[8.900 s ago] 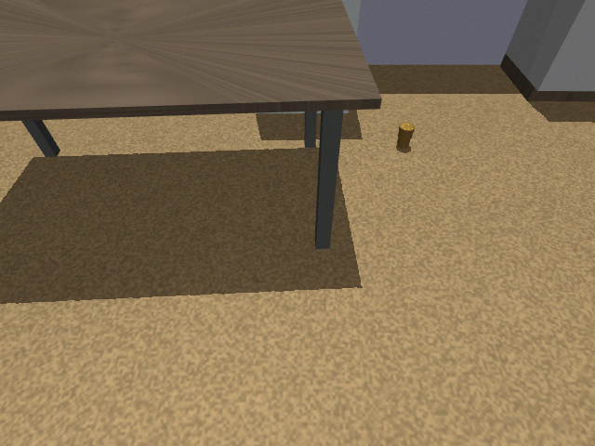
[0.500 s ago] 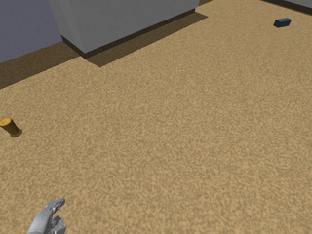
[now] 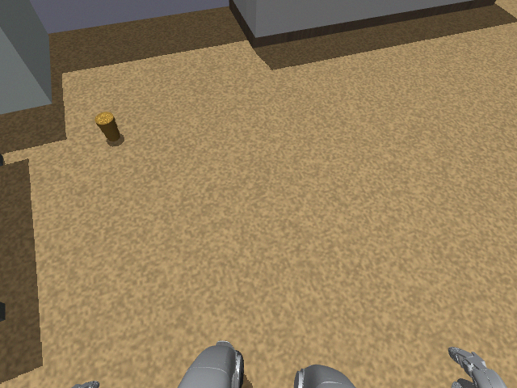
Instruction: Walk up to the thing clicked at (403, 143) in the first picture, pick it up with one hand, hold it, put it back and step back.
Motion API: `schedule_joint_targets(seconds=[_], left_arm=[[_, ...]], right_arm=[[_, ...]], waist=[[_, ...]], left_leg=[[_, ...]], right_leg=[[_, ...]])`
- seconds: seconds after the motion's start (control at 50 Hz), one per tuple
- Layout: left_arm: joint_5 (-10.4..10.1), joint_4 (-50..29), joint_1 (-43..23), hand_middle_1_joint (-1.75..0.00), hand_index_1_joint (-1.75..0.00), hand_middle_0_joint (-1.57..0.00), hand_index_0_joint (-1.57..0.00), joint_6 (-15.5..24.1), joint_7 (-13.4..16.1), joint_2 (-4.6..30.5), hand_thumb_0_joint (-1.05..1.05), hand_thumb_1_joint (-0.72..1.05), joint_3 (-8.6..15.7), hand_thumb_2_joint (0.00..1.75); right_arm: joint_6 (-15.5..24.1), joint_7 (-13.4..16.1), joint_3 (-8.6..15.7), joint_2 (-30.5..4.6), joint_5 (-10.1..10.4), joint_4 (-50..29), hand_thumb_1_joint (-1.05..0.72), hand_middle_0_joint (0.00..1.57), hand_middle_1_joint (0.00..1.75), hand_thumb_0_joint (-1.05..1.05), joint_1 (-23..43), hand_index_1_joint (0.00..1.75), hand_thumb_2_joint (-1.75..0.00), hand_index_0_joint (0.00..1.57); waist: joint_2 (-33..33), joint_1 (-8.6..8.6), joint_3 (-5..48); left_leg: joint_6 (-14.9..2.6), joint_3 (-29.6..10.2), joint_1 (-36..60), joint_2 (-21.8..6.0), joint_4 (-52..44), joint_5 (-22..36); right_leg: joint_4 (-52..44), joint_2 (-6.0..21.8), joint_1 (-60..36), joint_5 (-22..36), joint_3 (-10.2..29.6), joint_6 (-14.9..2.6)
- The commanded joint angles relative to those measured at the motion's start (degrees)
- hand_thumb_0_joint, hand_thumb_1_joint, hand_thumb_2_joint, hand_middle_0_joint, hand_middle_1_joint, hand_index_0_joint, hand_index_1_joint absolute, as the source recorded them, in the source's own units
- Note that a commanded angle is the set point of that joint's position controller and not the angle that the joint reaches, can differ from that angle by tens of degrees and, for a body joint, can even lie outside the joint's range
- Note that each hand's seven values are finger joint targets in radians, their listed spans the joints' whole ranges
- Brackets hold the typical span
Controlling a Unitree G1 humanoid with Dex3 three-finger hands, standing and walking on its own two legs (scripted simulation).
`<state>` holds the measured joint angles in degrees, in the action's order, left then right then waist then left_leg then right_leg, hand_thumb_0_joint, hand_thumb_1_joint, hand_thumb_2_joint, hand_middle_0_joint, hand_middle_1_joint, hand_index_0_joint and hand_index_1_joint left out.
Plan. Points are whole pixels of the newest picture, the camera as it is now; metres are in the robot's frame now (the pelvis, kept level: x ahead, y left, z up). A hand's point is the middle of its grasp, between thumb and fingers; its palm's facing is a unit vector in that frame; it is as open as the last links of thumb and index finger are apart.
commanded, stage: walk up
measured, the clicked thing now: (109, 128) +1.18 +0.81 -0.68
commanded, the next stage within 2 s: stand in 1.74 s
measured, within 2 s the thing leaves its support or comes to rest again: neither
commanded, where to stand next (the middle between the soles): +0.08 +0.02 m, yaw +25 degrees
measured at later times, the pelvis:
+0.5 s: pelvis -0.03 -0.04 +0.01, yaw +16 degrees
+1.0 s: pelvis -0.01 -0.01 +0.00, yaw +25 degrees
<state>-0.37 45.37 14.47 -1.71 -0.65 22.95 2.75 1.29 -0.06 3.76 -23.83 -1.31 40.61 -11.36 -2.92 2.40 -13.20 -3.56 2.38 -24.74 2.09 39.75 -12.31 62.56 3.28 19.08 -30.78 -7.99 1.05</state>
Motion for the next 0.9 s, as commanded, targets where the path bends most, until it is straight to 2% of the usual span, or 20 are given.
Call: schedule_joint_targets(seconds=[0.0,0.04,0.16,0.2,0.22,0.24,0.26,0.28,0.3,0.34,0.48,0.54,0.58,0.6,0.62,0.64,0.66,0.68,0.72,0.88], left_arm=[[0.1,-5.5,3.7,-0.30,-0.30,-0.20,-0.20,0.6,0.6,13.8,0.00,0.90,2.9,0.90],[0.0,-3.2,5.4,-0.30,-0.30,-0.20,-0.20,-0.1,0.0,12.6,0.00,0.90,3.8,0.90],[-0.5,-1.8,9.0,-0.30,-0.30,-0.20,-0.20,2.2,3.0,11.0,0.00,0.90,3.8,0.90],[0.0,0.3,14.9,-0.30,-0.30,-0.20,-0.20,3.0,4.0,11.8,0.00,0.90,4.5,0.90],[1.2,0.1,16.6,-0.30,-0.30,-0.20,-0.20,3.6,4.3,16.6,0.00,0.90,5.9,0.90],[2.7,-2.5,10.5,-0.30,-0.30,-0.20,-0.20,3.9,4.4,23.7,0.00,0.90,7.5,0.90],[2.5,-4.7,2.1,-0.30,-0.30,-0.20,-0.20,3.7,4.7,25.5,0.00,0.90,7.7,0.90],[2.2,-6.0,-3.0,-0.30,-0.30,-0.20,-0.20,3.9,5.0,25.2,0.00,0.90,7.9,0.90],[1.6,-5.4,-2.2,-0.30,-0.30,-0.20,-0.20,4.2,5.0,20.6,0.00,0.90,7.0,0.90],[2.0,-3.7,-2.3,-0.30,-0.30,-0.20,-0.20,4.6,4.9,17.3,0.00,0.90,6.0,0.90],[3.7,-4.1,2.6,-0.30,-0.30,-0.20,-0.20,4.7,2.3,19.3,0.00,0.90,7.1,0.90],[3.2,-4.6,0.2,-0.30,-0.30,-0.20,-0.20,3.8,1.2,20.1,0.00,0.90,6.9,0.90],[2.5,-4.3,2.1,-0.30,-0.30,-0.20,-0.20,2.7,1.0,14.3,0.00,0.90,5.0,0.90],[2.0,-5.0,3.2,-0.30,-0.30,-0.20,-0.20,2.1,0.9,9.3,0.00,0.90,3.1,0.90],[1.5,-6.5,-0.8,-0.30,-0.30,-0.20,-0.20,2.2,1.0,10.4,0.00,0.90,3.2,0.90],[2.0,-6.1,-6.8,-0.30,-0.30,-0.20,-0.20,2.7,1.6,16.1,0.00,0.90,4.3,0.90],[1.7,-5.0,-6.5,-0.30,-0.30,-0.20,-0.20,3.1,1.5,18.0,0.00,0.90,4.5,0.90],[1.1,-2.7,-2.6,-0.30,-0.30,-0.20,-0.20,3.3,1.1,16.7,0.00,0.90,4.6,0.90],[0.8,0.5,4.0,-0.30,-0.30,-0.20,-0.20,3.3,0.7,14.9,0.00,0.90,4.5,0.90],[1.2,2.0,2.1,-0.30,-0.30,-0.20,-0.20,2.7,0.6,10.9,0.00,0.90,4.2,0.90]], right_arm=[[-0.1,2.9,4.6,-13.4,1.8,-5.6,-0.90,0.20,0.30,0.00,-2.2,0.30,-0.90,0.20],[-0.7,2.6,4.2,-13.7,0.8,-5.3,-0.90,0.20,0.30,0.00,-0.6,0.30,-0.90,0.20],[-3.2,-0.5,5.2,-13.7,-2.3,-7.2,-0.90,0.20,0.30,0.00,-0.3,0.30,-0.90,0.20],[-4.0,-0.9,5.1,-12.4,-2.2,-9.3,-0.90,0.20,0.30,0.00,4.1,0.30,-0.90,0.20],[-4.3,-1.0,4.3,-9.4,-1.6,-10.8,-0.90,0.20,0.30,0.00,5.7,0.30,-0.90,0.20],[-4.4,-0.9,3.5,-5.6,-1.6,-11.0,-0.90,0.20,0.30,0.00,2.8,0.30,-0.90,0.20],[-5.0,-0.2,4.9,-10.1,-2.1,-9.2,-0.90,0.20,0.30,0.00,0.0,0.30,-0.90,0.20],[-5.4,-0.3,6.0,-13.1,-2.1,-7.9,-0.90,0.20,0.30,0.00,-1.7,0.30,-0.90,0.20],[-5.3,-1.3,6.7,-15.1,-2.2,-6.3,-0.90,0.20,0.30,0.00,-0.9,0.30,-0.90,0.20],[-5.1,-2.6,6.7,-11.9,-1.0,-4.2,-0.90,0.20,0.30,0.00,-3.8,0.30,-0.90,0.20],[-2.9,-3.3,4.9,-10.5,0.4,-1.6,-0.90,0.20,0.30,0.00,0.1,0.30,-0.90,0.20],[-1.6,-2.4,4.6,-10.9,0.5,2.6,-0.90,0.20,0.30,0.00,-4.0,0.30,-0.90,0.20],[-0.5,-1.0,5.5,-13.1,0.2,7.9,-0.90,0.20,0.30,0.00,-13.0,0.30,-0.90,0.20],[-0.3,-0.3,6.2,-17.2,-0.4,7.5,-0.90,0.20,0.30,0.00,-13.8,0.30,-0.90,0.20],[0.1,0.0,6.5,-22.6,-0.5,5.1,-0.90,0.20,0.30,0.00,-12.2,0.30,-0.90,0.20],[0.0,0.1,6.8,-25.2,0.2,6.0,-0.90,0.20,0.30,0.00,-10.2,0.30,-0.90,0.20],[0.0,0.3,6.0,-22.9,-0.1,5.4,-0.90,0.20,0.30,0.00,-6.1,0.30,-0.90,0.20],[0.4,0.6,4.8,-19.0,-0.2,5.2,-0.90,0.20,0.30,0.00,-4.4,0.30,-0.90,0.20],[1.9,1.1,3.3,-15.8,0.5,5.1,-0.90,0.20,0.30,0.00,-4.8,0.30,-0.90,0.20],[1.5,2.0,2.2,-13.9,1.1,4.7,-0.90,0.20,0.30,0.00,-2.8,0.30,-0.90,0.20]], waist=[[3.9,-2.19,20.7],[8.1,-1.07,16.5],[17.0,-2.78,16.4],[12.7,1.80,18.6],[1.4,4.28,17.1],[-13.8,1.46,13.2],[-11.0,-0.99,12.0],[-10.7,-2.84,10.3],[-2.0,-2.89,8.0],[-4.9,-4.25,9.4],[-16.6,2.19,12.3],[-14.6,-0.56,12.2],[3.4,-4.85,17.1],[16.9,-5.56,14.1],[20.5,-6.21,11.9],[16.6,-7.32,5.6],[13.0,-5.18,1.6],[11.4,-3.12,2.1],[12.6,-0.93,5.8],[13.1,-0.45,12.6]], left_leg=[[-11.86,-23.4,15.4,-17.9,-16.4,14.3],[-6.82,-15.4,5.0,-11.0,-15.6,4.5],[-9.18,-17.4,3.3,-7.7,-7.5,21.3],[-6.63,-17.1,-2.7,-5.1,0.2,17.3],[-2.81,-14.5,-11.3,0.8,9.6,6.9],[2.83,-10.5,-19.3,7.8,21.7,-20.2],[3.49,-14.8,-17.5,2.1,31.8,-21.9],[3.96,-15.5,-16.1,-1.5,36.1,-19.8],[4.72,-15.5,-14.7,-0.9,37.0,-15.5],[5.17,-12.0,-12.2,1.8,36.9,-8.2],[6.13,-3.2,-8.3,-1.9,9.1,-16.5],[4.21,0.8,6.4,-1.3,-4.0,-13.7],[3.79,1.3,21.0,2.0,-11.7,-9.2],[-0.20,-17.3,23.1,-6.6,-17.5,-18.8],[-7.48,-44.0,15.9,-19.4,-27.2,-32.4],[-13.27,-51.2,5.5,-23.7,-30.8,-39.5],[-13.11,-45.9,3.1,-21.5,-28.9,-36.3],[-10.62,-35.0,6.0,-16.5,-23.2,-25.1],[-8.11,-24.6,10.7,-12.9,-16.0,-0.8],[-6.30,-16.5,0.5,-10.5,-5.4,17.4]], right_leg=[[9.5,2.7,8.8,-1.1,11.4,-0.48],[3.1,1.9,4.1,2.8,8.7,-1.12],[-15.3,-2.5,-0.7,6.2,3.5,-0.46],[-28.5,-2.8,-9.6,17.0,3.0,-1.10],[-38.2,6.0,-12.4,12.7,15.4,-4.38],[-44.1,25.4,-8.0,18.0,37.7,-10.66],[-45.9,32.8,-1.4,21.1,43.9,-19.14],[-45.6,34.0,1.3,21.7,44.6,-21.96],[-41.7,27.2,1.9,23.4,30.9,-18.90],[-37.8,15.7,-0.2,24.3,15.4,-11.37],[-38.5,14.2,-11.6,-1.5,11.6,-11.50],[-34.8,15.1,-1.8,-0.5,8.8,-10.15],[-13.7,11.0,5.3,0.9,1.6,-6.41],[-0.7,6.1,17.8,-5.2,0.1,-3.12],[3.0,0.9,25.8,-4.4,3.4,-1.21],[2.9,4.0,23.2,-4.1,9.7,-2.47],[2.3,5.3,21.6,-1.3,11.0,-2.50],[0.8,5.6,20.6,2.3,11.3,-2.27],[-3.7,5.0,17.7,6.6,9.6,-2.29],[-24.1,-1.1,-6.4,15.0,4.0,-3.13]])
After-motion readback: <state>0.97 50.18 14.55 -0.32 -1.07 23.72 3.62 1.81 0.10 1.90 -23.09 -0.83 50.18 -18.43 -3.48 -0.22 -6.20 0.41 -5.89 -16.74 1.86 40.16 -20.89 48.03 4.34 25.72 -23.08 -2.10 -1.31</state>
